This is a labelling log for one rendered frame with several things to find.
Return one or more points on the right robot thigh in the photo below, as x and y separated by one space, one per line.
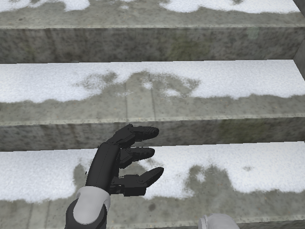
217 221

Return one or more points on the left robot hand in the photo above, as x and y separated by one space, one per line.
117 153

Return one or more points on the left robot forearm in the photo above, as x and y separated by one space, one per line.
89 209

